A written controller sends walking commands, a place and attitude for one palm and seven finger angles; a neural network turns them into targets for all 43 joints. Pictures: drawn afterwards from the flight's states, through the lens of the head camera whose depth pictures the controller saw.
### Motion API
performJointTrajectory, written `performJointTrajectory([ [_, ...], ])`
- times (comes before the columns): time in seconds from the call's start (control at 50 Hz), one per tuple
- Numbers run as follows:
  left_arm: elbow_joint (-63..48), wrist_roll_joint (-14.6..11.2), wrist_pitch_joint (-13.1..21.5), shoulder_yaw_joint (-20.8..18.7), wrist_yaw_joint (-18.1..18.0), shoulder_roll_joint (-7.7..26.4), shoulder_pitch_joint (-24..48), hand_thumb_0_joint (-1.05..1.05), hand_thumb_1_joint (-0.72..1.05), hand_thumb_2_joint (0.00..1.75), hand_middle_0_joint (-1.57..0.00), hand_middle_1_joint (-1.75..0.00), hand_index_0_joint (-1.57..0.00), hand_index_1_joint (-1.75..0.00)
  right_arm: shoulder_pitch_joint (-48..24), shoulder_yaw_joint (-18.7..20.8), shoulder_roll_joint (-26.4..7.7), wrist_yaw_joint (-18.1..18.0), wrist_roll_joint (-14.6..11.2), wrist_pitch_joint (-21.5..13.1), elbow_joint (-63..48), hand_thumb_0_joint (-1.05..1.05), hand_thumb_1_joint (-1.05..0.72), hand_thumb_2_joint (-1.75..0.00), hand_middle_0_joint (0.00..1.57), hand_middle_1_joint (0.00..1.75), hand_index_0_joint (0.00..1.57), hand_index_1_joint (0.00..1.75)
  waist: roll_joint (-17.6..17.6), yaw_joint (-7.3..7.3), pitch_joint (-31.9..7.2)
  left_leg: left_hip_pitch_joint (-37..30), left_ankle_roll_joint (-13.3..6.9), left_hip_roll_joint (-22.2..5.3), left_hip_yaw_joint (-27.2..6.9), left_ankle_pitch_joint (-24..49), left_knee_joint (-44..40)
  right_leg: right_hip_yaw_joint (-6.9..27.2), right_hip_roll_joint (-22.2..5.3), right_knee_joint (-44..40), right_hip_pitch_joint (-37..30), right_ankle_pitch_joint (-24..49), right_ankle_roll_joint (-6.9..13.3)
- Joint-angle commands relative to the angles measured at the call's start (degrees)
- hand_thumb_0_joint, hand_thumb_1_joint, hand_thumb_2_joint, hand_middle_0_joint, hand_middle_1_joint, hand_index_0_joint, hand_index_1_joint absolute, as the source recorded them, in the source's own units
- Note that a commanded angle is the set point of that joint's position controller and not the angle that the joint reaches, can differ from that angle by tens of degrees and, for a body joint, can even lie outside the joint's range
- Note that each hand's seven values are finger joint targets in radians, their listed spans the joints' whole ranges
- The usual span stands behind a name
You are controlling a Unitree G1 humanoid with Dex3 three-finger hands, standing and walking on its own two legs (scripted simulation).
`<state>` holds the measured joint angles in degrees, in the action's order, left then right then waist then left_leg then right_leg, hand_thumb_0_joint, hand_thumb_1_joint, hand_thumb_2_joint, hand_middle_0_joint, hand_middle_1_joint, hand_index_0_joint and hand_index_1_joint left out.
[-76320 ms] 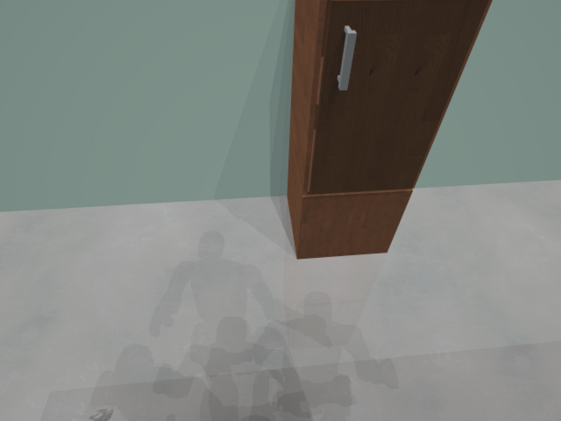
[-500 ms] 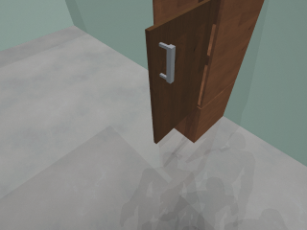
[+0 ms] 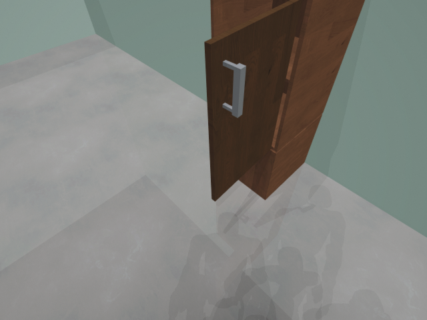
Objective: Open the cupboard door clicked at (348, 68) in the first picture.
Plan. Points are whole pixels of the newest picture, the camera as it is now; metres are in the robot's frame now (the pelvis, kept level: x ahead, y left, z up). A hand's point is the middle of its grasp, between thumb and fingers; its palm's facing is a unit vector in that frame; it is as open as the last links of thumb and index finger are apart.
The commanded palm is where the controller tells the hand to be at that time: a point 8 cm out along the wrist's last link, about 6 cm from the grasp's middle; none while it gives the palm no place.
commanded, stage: look to check the result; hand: left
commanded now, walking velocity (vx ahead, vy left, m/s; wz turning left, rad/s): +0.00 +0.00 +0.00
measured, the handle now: (232, 89) +0.59 -0.01 +0.12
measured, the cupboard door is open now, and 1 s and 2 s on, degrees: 93 93 93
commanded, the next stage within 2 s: stand and wait in 0.50 s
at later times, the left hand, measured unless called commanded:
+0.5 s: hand out of the picture +0.00 +0.17 -0.17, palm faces +0.03 -0.98 -0.21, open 7.4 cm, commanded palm none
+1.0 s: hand out of the picture +0.03 +0.17 -0.17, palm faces +0.02 -0.98 -0.22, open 7.4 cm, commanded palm none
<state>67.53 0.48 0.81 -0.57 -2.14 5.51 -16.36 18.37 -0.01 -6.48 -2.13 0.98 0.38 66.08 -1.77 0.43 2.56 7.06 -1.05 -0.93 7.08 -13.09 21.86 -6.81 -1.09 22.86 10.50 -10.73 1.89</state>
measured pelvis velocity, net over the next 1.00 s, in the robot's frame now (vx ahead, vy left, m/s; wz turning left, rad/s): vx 0.02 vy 0.00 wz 0.00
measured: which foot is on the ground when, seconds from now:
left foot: down 0.00-1.00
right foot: down 0.00-1.00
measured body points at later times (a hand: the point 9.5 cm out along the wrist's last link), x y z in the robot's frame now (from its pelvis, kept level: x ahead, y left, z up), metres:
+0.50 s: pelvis +0.01 +0.00 +0.00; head +0.02 -0.02 +0.45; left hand +0.00 +0.22 -0.15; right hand -0.02 -0.21 -0.17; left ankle -0.01 +0.10 -0.74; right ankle +0.02 -0.10 -0.74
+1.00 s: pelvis +0.02 +0.00 +0.00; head +0.04 -0.02 +0.45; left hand +0.03 +0.23 -0.15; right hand +0.01 -0.23 -0.17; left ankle -0.01 +0.10 -0.74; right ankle +0.02 -0.10 -0.74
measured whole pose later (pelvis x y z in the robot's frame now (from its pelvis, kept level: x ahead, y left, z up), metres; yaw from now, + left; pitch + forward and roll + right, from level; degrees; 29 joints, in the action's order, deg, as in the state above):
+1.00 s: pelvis +0.02 +0.00 +0.00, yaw +0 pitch -1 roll +0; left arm 66.3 0.5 1.5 -0.8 -1.8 8.6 -13.0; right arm 14.4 0.2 -9.8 -1.8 1.0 0.1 66.2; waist -1.6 0.6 2.9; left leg 5.3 -0.5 -1.3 7.0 -13.6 19.7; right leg -6.8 -0.5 21.1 8.9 -11.4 2.0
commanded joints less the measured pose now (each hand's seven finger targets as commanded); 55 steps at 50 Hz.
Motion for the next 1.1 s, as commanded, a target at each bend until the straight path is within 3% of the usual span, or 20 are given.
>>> performJointTrajectory([
  [0.0, -1.4, -0.04, 0.6, -0.91, -0.46, 5.75, -3.69, 0.0, 0.9, 0.9, -0.2, -0.3, -0.2, -0.3, 5.07, 0.44, -4.12, -0.24, 0.21, -0.43, -0.41, 0.0, -0.9, -0.9, 0.2, 0.3, 0.2, 0.3, 1.79, 0.35, 3.04, 3.48, -0.65, -6.02, -6.01, 2.48, -5.69, 6.77, -5.74, -5.07, 0.49, 1.93, 0.66],
  [0.24, -1.88, -0.05, 0.62, -0.96, -0.39, 6.29, -3.11, 0.0, 0.9, 0.9, -0.2, -0.3, -0.2, -0.3, 3.98, 0.52, -4.86, -0.12, 0.24, -0.48, -0.57, 0.0, -0.9, -0.9, 0.2, 0.3, 0.2, 0.3, 1.14, 0.42, 3.44, 3.17, -0.63, -6.09, -5.88, 2.67, -5.91, 7.04, -5.72, -4.97, 0.95, 2.29, 0.53],
  [0.54, -2.31, -0.1, 0.95, -1.14, -0.29, 7.95, -1.86, 0.0, 0.9, 0.9, -0.2, -0.3, -0.2, -0.3, 2.62, 0.62, -6.35, -0.06, 0.15, -0.71, -0.5, 0.0, -0.9, -0.9, 0.2, 0.3, 0.2, 0.3, 1.36, 0.42, 1.1, 1.33, -0.56, -6.41, -5.81, 6.03, -5.73, 7.01, -6.15, -4.86, -1.12, 6.18, 0.65],
  [0.68, -2.55, -0.06, 0.97, -1.2, -0.23, 8.82, -0.82, 0.0, 0.9, 0.9, -0.2, -0.3, -0.2, -0.3, 1.76, 0.73, -7.24, 0.08, 0.22, -0.5, -0.5, 0.0, -0.9, -0.9, 0.2, 0.3, 0.2, 0.3, 1.53, 0.5, 2.57, 1.86, -0.41, -6.26, -5.83, 4.42, -5.96, 7.26, -6.21, -5.97, -0.63, 4.27, 0.64],
  [1.08, -3.05, -0.08, 1.41, -1.41, -0.08, 10.86, 1.19, 0.0, 0.9, 0.9, -0.2, -0.3, -0.2, -0.3, -1.13, 0.9, -9.69, 0.02, 0.17, -0.88, -0.84, 0.0, -0.9, -0.9, 0.2, 0.3, 0.2, 0.3, 1.46, 0.5, -0.65, -0.62, -0.28, -6.84, -5.93, 9.26, -6.05, 7.24, -6.57, -5.56, -3.44, 11.22, 0.69],
])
